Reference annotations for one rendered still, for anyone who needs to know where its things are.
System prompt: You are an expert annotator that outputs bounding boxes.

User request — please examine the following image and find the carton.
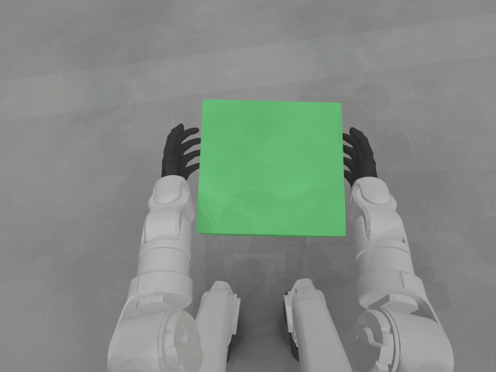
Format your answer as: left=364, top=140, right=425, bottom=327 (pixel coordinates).
left=196, top=99, right=346, bottom=237

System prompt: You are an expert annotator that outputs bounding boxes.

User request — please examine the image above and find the left robot hand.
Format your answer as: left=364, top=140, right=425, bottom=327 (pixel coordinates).
left=161, top=123, right=201, bottom=180

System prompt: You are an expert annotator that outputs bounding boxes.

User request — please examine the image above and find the left robot thigh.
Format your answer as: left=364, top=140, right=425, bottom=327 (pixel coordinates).
left=195, top=288, right=241, bottom=372

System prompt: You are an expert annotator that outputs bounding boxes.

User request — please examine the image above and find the robot thigh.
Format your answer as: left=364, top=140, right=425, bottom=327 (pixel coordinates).
left=284, top=287, right=353, bottom=372
left=195, top=288, right=241, bottom=372

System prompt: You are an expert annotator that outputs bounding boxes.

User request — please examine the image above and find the right robot hand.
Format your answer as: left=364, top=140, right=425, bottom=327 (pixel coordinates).
left=343, top=127, right=377, bottom=188

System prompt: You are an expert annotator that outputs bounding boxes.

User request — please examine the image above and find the right robot thigh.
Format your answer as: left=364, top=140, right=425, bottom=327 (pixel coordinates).
left=284, top=287, right=353, bottom=372

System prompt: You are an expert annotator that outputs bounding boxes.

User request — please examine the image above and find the right robot upper arm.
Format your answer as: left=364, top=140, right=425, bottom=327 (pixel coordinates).
left=351, top=307, right=453, bottom=372

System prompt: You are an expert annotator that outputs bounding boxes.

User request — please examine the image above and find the left robot upper arm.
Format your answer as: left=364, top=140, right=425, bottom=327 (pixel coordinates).
left=108, top=308, right=203, bottom=372

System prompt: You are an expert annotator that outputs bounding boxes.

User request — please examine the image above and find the robot left forearm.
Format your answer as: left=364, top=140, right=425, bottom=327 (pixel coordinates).
left=108, top=175, right=195, bottom=369

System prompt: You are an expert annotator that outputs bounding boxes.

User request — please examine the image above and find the robot right forearm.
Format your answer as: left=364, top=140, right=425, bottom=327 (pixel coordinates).
left=347, top=177, right=454, bottom=368

